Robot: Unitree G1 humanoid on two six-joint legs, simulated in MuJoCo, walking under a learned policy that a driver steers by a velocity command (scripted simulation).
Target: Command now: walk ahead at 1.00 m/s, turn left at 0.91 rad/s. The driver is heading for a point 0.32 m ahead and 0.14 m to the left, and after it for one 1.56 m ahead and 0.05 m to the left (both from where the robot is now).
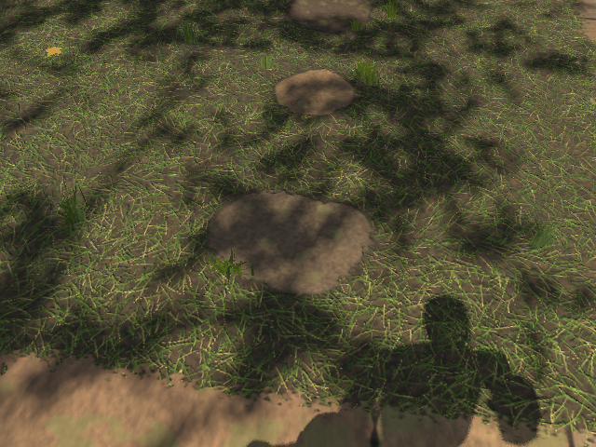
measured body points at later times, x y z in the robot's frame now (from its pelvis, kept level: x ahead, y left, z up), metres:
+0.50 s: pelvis +0.44 +0.08 +0.00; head +0.45 +0.08 +0.45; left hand +0.55 +0.37 -0.08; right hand +0.56 -0.16 -0.11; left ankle +0.35 +0.09 -0.73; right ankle +0.71 -0.05 -0.64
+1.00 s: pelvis +0.92 +0.14 +0.01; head +0.94 +0.13 +0.46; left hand +0.93 +0.41 -0.11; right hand +1.18 -0.09 -0.03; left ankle +1.14 +0.34 -0.66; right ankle +0.85 +0.08 -0.73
